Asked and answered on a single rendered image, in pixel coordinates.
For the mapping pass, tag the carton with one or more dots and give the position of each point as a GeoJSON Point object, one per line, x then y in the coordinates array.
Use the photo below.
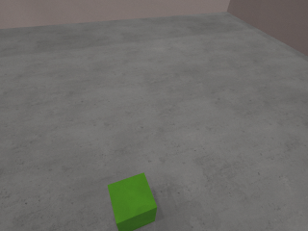
{"type": "Point", "coordinates": [133, 203]}

